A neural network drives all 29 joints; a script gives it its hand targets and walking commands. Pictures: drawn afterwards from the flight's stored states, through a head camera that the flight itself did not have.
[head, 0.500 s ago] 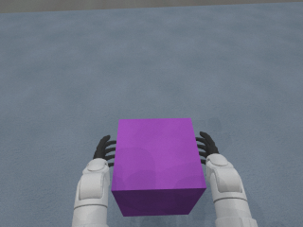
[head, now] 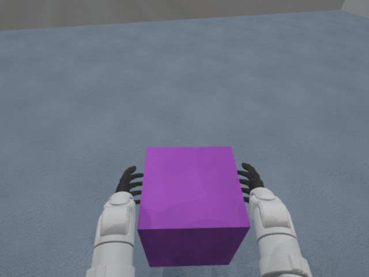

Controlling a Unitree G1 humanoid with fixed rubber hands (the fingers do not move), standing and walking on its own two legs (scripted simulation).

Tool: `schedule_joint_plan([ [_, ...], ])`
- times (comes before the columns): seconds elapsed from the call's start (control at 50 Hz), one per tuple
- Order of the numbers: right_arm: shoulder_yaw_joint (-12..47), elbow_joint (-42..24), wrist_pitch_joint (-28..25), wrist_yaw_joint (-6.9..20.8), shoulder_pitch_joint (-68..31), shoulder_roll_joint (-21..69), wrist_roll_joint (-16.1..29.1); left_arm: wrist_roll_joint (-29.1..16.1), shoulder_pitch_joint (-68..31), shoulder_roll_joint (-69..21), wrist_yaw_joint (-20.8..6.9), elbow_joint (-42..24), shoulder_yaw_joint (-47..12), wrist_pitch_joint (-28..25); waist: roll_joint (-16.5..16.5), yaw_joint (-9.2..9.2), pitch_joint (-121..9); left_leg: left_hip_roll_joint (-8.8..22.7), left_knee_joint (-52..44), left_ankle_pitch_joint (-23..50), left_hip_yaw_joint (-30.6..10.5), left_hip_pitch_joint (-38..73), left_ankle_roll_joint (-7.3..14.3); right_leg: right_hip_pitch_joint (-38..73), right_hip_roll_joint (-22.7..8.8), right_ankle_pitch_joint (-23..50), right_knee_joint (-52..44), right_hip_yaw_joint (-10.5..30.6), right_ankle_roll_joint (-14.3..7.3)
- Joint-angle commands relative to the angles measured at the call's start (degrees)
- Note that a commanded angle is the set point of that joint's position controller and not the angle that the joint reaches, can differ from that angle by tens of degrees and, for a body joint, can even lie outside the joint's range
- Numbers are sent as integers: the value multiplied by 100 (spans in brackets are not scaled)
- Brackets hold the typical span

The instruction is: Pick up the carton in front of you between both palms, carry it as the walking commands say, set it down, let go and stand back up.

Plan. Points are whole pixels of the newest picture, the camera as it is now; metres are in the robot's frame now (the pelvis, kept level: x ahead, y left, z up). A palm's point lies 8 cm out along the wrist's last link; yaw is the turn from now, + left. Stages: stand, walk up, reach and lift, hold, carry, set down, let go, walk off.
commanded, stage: set down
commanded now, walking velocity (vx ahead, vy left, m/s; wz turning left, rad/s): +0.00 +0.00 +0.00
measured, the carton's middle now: (189, 208) +0.30 +0.00 -0.04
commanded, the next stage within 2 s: none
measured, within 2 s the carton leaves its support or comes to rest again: neither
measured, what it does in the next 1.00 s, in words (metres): lowers itself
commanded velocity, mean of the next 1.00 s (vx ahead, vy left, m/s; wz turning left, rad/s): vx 0.00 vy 0.00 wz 0.00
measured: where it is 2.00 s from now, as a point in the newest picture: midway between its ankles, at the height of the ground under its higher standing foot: outside the picture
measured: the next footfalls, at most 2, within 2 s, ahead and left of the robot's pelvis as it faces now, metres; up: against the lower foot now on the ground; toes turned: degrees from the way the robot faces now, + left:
none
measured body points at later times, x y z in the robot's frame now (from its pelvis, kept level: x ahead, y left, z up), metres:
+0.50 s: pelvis -0.03 +0.00 -0.04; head +0.12 +0.02 +0.39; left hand +0.34 +0.17 -0.10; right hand +0.36 -0.13 -0.09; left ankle +0.06 +0.12 -0.74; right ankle -0.01 -0.15 -0.74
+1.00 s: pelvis -0.04 -0.02 -0.16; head +0.20 +0.02 +0.22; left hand +0.39 +0.18 -0.25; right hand +0.42 -0.12 -0.25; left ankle +0.06 +0.12 -0.74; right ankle -0.01 -0.15 -0.74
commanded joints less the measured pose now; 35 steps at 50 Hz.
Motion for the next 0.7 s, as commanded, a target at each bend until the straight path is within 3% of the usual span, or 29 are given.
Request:
schedule_joint_plan([
  [0.0,2848,-41,-211,1563,-2815,5322,1360,-1638,-3018,-5653,-1582,-164,-3235,-270,467,-152,-1276,-311,-220,-35,-152,1767,-141,-1414,611,-43,-614,-267,-339],
  [0.08,2348,515,-384,1708,-3512,5102,1056,-1511,-3558,-5837,-1564,441,-2812,-334,543,-157,-1089,-209,-253,-930,-304,1630,-179,-1654,609,-570,-432,-291,-423],
  [0.18,1316,1583,-750,1728,-4462,4764,449,-880,-4203,-5501,-1386,1629,-1537,-614,495,-23,-782,-156,-51,-1634,-472,1165,-121,-2206,604,-887,60,-301,-434],
  [0.26,321,2206,-1055,1426,-4519,4220,-204,-214,-4349,-4597,-1106,2092,-426,-962,349,100,-638,-239,380,-1447,-393,616,-79,-2767,610,-863,475,-332,-396],
  [0.34,-175,2300,-1527,1148,-4238,3684,-549,178,-4186,-3832,-956,2160,79,-1531,255,150,-937,-352,1008,-426,-135,-155,-37,-3473,698,-479,890,-413,-312],
  [0.42,188,2178,-2245,1042,-4326,3846,-365,118,-4329,-3921,-977,2100,-297,-2298,273,146,-1903,-435,1727,628,-31,-619,-44,-4133,863,-69,1392,-506,-191],
  [0.5,1134,2053,-2924,992,-4762,4527,131,-223,-4846,-4487,-1083,2031,-1160,-3025,241,93,-3520,-525,2661,1370,-4,-940,-59,-4858,1000,451,2067,-595,-78],
  [0.58,2286,1446,-3177,855,-5195,5077,735,-651,-5297,-4815,-1195,1586,-2107,-3296,234,247,-5763,-566,3524,2345,106,-1192,-74,-5203,1042,1281,2810,-616,132],
  [0.62,2673,1230,-3124,779,-5296,5195,980,-797,-5340,-4796,-1252,1398,-2342,-3261,270,380,-6497,-593,3829,2444,199,-1487,-86,-5283,1051,1485,3110,-566,206],
  [0.68,2845,1206,-2923,748,-5343,5302,1092,-863,-5303,-4734,-1395,1400,-2364,-3078,198,479,-6566,-636,4084,1802,324,-2462,-103,-5502,1042,1285,3419,-508,266],
])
